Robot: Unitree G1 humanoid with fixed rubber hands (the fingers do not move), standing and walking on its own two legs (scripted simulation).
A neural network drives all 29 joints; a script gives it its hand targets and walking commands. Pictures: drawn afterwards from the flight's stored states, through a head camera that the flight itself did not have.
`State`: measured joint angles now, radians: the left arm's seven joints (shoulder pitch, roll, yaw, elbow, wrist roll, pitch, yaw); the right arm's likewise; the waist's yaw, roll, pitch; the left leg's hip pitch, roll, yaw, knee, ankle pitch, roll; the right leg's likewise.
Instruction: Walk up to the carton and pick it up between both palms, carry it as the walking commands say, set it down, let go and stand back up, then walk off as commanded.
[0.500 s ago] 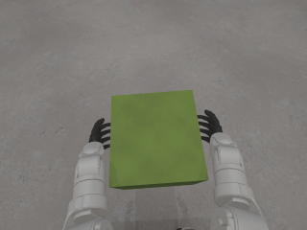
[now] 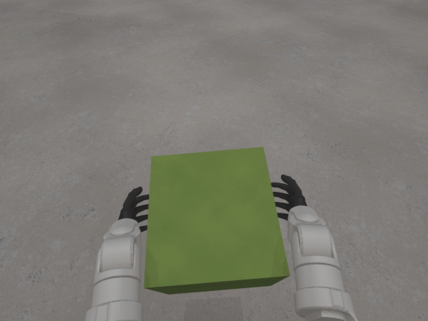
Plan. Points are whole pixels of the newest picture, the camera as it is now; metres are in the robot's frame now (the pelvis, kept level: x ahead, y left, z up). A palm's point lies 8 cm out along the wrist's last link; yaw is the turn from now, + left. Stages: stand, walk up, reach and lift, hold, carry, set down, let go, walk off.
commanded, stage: reach and lift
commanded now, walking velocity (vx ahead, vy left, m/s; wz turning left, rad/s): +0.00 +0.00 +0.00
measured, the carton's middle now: (213, 224) +0.33 +0.01 -0.04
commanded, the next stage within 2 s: hold in 0.82 s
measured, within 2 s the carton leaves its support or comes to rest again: neither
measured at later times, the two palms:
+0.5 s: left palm (131, 216) +0.30 +0.17 +0.05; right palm (299, 212) +0.29 -0.16 +0.05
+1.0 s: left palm (131, 228) +0.28 +0.16 +0.03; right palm (300, 223) +0.28 -0.16 +0.04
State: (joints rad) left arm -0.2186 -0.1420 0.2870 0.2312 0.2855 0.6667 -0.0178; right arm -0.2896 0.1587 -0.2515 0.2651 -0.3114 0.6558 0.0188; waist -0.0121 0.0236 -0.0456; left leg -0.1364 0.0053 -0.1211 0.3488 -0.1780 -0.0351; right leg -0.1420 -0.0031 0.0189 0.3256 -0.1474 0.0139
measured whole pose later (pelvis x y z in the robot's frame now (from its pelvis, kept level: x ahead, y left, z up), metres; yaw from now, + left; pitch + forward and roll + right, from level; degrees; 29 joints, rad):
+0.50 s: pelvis +0.00 +0.02 +0.00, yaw -1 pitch -5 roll +0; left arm -0.27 -0.15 0.26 0.24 0.31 0.74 0.00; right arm -0.31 0.14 -0.30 0.26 -0.32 0.70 0.06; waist -0.02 0.01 -0.01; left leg -0.06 -0.01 -0.10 0.31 -0.17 -0.02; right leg -0.06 -0.02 0.04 0.28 -0.13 0.03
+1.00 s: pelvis +0.00 +0.01 +0.00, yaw -2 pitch -6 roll +0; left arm -0.20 -0.14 0.23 0.19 0.29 0.74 -0.01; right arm -0.23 0.14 -0.23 0.19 -0.28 0.73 0.01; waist 0.00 0.01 0.03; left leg -0.03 0.01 -0.09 0.31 -0.17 -0.02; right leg -0.05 0.00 0.05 0.28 -0.13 0.02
